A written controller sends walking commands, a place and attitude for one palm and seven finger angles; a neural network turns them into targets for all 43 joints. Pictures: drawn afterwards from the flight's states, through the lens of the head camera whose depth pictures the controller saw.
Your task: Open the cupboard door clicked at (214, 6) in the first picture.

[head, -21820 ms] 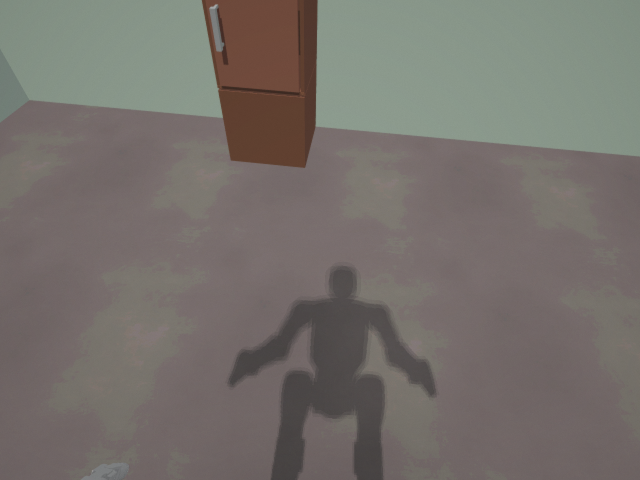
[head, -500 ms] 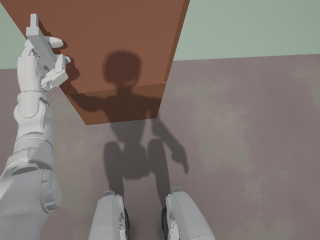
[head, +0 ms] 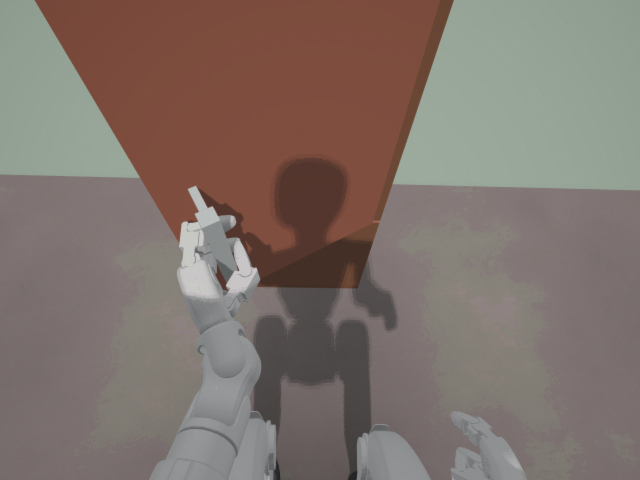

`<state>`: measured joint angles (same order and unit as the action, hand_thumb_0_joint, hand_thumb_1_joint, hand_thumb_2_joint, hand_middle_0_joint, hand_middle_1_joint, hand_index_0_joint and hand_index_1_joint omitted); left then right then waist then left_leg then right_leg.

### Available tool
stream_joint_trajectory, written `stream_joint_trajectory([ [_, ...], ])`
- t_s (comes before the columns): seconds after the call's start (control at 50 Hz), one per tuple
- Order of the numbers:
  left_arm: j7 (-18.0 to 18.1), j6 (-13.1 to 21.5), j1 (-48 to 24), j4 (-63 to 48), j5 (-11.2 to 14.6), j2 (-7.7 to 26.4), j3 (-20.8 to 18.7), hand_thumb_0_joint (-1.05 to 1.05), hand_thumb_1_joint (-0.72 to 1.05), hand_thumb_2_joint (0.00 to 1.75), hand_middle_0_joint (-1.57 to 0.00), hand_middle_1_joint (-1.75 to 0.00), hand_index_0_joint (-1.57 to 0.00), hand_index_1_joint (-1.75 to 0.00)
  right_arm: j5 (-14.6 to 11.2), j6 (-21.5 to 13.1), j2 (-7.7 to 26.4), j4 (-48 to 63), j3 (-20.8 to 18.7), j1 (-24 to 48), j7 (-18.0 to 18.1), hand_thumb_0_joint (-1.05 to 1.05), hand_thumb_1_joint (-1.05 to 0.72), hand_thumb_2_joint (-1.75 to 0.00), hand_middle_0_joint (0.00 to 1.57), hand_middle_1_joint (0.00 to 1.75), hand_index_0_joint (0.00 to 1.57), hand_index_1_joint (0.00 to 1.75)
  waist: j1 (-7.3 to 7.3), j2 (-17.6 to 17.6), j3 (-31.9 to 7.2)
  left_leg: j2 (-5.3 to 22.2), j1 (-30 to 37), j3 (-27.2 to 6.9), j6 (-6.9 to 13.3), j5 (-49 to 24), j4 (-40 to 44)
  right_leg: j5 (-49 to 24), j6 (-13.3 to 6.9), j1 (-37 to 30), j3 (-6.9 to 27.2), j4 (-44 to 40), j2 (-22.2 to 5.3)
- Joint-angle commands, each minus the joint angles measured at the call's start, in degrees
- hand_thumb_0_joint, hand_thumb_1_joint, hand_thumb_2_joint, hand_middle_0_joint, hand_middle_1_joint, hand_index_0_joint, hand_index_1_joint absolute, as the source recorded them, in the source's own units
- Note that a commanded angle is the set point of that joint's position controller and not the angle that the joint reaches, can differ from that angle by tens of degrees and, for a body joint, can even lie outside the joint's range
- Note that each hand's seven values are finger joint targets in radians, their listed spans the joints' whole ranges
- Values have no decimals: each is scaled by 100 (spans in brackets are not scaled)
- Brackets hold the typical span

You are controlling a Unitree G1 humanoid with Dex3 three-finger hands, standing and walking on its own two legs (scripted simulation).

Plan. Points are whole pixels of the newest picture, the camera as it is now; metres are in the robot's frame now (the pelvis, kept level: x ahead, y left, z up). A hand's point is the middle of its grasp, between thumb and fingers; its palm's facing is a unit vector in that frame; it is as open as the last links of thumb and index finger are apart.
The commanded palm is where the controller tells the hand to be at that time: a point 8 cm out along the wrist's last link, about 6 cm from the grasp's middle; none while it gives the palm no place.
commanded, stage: pull the door open along its arc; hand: left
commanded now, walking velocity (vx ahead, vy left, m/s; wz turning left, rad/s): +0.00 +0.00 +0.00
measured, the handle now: (214, 238) +0.41 +0.15 +0.01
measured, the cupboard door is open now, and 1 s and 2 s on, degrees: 30 48 49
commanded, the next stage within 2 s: open thumb and fingers to let go in 0.26 s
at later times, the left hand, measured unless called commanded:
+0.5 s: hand (301, 319) +0.30 +0.03 +0.01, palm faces +0.38 -0.93 -0.05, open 6.0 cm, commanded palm +0.25 +0.08 +0.00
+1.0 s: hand (300, 321) +0.30 +0.04 +0.01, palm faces +0.38 -0.93 -0.02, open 13.8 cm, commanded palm +0.26 +0.08 +0.00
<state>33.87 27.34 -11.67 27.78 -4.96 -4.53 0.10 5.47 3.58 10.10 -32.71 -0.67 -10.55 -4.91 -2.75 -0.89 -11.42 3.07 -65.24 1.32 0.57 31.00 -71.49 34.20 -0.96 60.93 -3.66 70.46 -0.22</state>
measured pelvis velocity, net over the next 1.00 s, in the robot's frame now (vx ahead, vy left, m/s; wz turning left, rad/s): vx -0.02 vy -0.04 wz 0.05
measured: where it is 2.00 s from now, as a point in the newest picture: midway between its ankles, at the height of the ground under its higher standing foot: outside the picture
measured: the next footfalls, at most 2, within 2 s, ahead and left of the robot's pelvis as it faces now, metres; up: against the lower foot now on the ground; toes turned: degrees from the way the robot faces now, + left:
none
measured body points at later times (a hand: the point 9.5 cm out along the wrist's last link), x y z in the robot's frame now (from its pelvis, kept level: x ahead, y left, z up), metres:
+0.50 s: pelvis -0.01 -0.04 -0.01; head +0.09 -0.05 +0.43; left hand +0.28 +0.08 +0.01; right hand +0.20 -0.24 -0.12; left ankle +0.02 +0.11 -0.63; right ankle -0.01 -0.11 -0.63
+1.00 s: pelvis -0.02 -0.04 -0.01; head +0.08 -0.05 +0.43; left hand +0.28 +0.08 +0.01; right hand +0.14 -0.26 -0.13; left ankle +0.02 +0.11 -0.63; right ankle -0.01 -0.11 -0.63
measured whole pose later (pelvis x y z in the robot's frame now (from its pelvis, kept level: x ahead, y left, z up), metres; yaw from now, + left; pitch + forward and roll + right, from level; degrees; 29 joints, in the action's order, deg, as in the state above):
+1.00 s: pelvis -0.02 -0.04 -0.01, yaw +3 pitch +22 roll +1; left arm 35.1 27.6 -3.8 24.3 -7.4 -7.1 9.1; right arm 5.4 -3.8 10.5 -36.6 -0.8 -10.4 -1.0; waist -1.8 -1.4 -11.0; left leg 2.3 -65.3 -0.9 -2.4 28.8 -72.2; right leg 34.9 -4.2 61.7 -5.7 74.5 -0.8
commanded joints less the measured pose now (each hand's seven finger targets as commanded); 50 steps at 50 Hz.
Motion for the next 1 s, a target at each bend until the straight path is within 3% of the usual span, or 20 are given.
stream_joint_trajectory([
  [0.0, -4, 455, -312, -1472, -411, -534, 992, 0, 90, 90, -40, -135, -40, -135, -35, -310, 623, 564, -274, -221, 125, 0, -90, -90, 20, 30, 20, 30, -82, 142, -2281, -187, 2199, -212, -81, -2563, 754, -2928, -69, -1328, -15, -864, 162],
  [0.16, 52, 177, 1205, -2032, -600, -1176, 1753, 0, 90, 90, -40, -135, -40, -135, -57, -817, 390, 696, -114, 256, 183, 0, -90, -90, 20, 30, 20, 30, 122, 140, -2063, -307, 1916, -214, -65, -2168, 712, -2762, -123, -1463, -9, -914, 111],
  [0.22, 28, -10, 1927, -2264, -425, -1211, 1730, 0, 90, 90, -40, -135, -40, -135, -97, -921, 332, 762, -57, 433, 175, 0, -90, -90, 20, 30, 20, 30, 214, 303, -1993, -351, 1860, -178, -93, -2004, 719, -2885, -82, -1607, 26, -999, 74],
  [0.26, 108, -114, 1509, -2274, -436, -1046, 1575, 0, 90, 90, -40, -135, -40, -135, -112, -957, 340, 724, -41, 452, 213, 0, -90, -90, 20, 30, 20, 30, 158, 241, -1742, -368, 1714, -204, -91, -1834, 656, -2744, -63, -1458, 87, -1030, 51],
  [0.28, 174, -127, 1210, -2298, -442, -979, 1489, 0, 90, 90, -40, -135, -40, -135, -88, -969, 344, 668, -41, 445, 226, 0, -90, -90, 20, 30, 20, 30, 126, 223, -1798, -369, 1700, -204, -96, -1783, 610, -2693, -49, -1396, 114, -1006, 32],
  [0.32, 247, -131, 735, -2066, -456, -865, 1302, 0, 90, 90, -40, -135, -40, -135, -72, -981, 338, 568, -34, 407, 271, 0, -90, -90, 20, 30, 20, 30, 48, 387, -1696, -389, 1545, -230, -98, -1622, 520, -2657, 4, -1319, 206, -1028, -12],
  [0.34, 320, -71, 63, -2025, -449, -604, 1066, 0, 90, 90, -40, -135, -40, -135, -45, -986, 364, 472, -41, 384, 314, 0, -90, -90, 20, 30, 20, 30, -48, 374, -1643, -389, 1418, -225, -91, -1532, 398, -2652, 47, -1195, 305, -1034, -56],
  [0.38, 318, -9, 284, -1827, -427, -588, 941, 0, 76, 84, -39, -134, -39, -134, -30, -994, 350, 472, -70, 373, 350, 0, -90, -90, 20, 30, 20, 30, 70, 453, -1808, -420, 1290, -212, -104, -1483, 389, -2671, 64, -1401, 401, -1039, -97],
  [0.4, 281, 12, 247, -1755, -396, -640, 998, 0, 69, 81, -38, -133, -38, -133, -34, -1002, 349, 471, -66, 374, 352, 0, -90, -90, 20, 30, 20, 30, 25, 511, -1808, -421, 1252, -214, -100, -1430, 373, -2725, 93, -1435, 454, -1071, -125],
  [0.46, 170, 94, 358, -1887, -314, -543, 960, 0, 48, 72, -37, -130, -37, -130, -38, -1008, 358, 537, -107, 308, 370, 0, -90, -90, 20, 30, 20, 30, 67, 540, -2095, -434, 1147, -199, -98, -1472, 338, -3072, 151, -1812, 657, -1107, -209],
  [0.5, 96, 114, 360, -1873, -241, -509, 952, 0, 34, 66, -36, -129, -36, -129, -64, -992, 366, 516, -111, 273, 377, 0, -90, -90, 20, 30, 20, 30, 28, 727, -2027, -431, 1010, -197, -105, -1361, 336, -3105, 197, -1958, 787, -1188, -272],
  [0.56, 46, 158, 280, -1859, -280, -432, 939, 0, 13, 57, -35, -127, -35, -127, -64, -985, 384, 526, -131, 277, 388, 0, -90, -90, 20, 30, 20, 30, 32, 650, -1912, -423, 885, -214, -91, -1267, 306, -2873, 182, -1887, 866, -1221, -291],
  [0.6, 39, 225, 71, -1823, -293, -493, 1015, 0, -1, 51, -33, -125, -33, -125, -58, -992, 404, 474, -143, 243, 387, 0, -90, -90, 20, 30, 20, 30, -40, 716, -1872, -414, 864, -217, -81, -1149, 291, -2633, 194, -1771, 873, -1248, -298],
  [0.64, 23, 280, 104, -1736, -266, -381, 904, 0, -15, 45, -32, -124, -32, -124, -55, -1012, 420, 470, -155, 252, 393, 0, -90, -90, 20, 30, 20, 30, 3, 795, -1861, -422, 714, -220, -85, -997, 268, -2379, 211, -1811, 1002, -1325, -334],
  [0.68, 34, 316, 46, -1766, -287, -342, 888, 0, -29, 39, -32, -122, -32, -122, -50, -1014, 445, 481, -177, 229, 396, 0, -90, -90, 20, 30, 20, 30, 46, 659, -1962, -420, 749, -205, -70, -1041, 282, -2305, 169, -1790, 958, -1266, -310],
  [0.74, 47, 333, -31, -1700, -241, -323, 841, 0, -50, 30, -30, -120, -30, -120, -54, -1019, 448, 453, -178, 215, 407, 0, -90, -90, 20, 30, 20, 30, 12, 716, -1898, -415, 696, -199, -69, -962, 268, -2229, 196, -1776, 1033, -1340, -335],
  [0.78, 53, 309, 52, -1578, -268, -341, 841, 0, -50, 30, -30, -120, -30, -120, -61, -1009, 470, 473, -189, 209, 409, 0, -90, -90, 20, 30, 20, 30, 33, 739, -1844, -413, 766, -190, -55, -984, 332, -2059, 142, -1679, 887, -1297, -274],
  [0.86, 121, 313, -201, -1507, -264, -242, 724, 0, -50, 30, -27, -100, -27, -100, -64, -1004, 490, 434, -190, 180, 434, 0, -90, -90, 20, 30, 20, 30, 32, 715, -1799, -403, 799, -194, -42, -920, 360, -1723, 106, -1549, 830, -1308, -228],
  [0.98, 222, 297, -425, -1345, -325, -496, 902, 0, -50, 30, -22, -70, -22, -70, -36, -1007, 503, 432, -173, 165, 405, 0, -90, -90, 20, 30, 20, 30, 7, 526, -1850, -395, 1165, -172, -16, -1050, 463, -1627, 22, -1215, 465, -1154, -83],
])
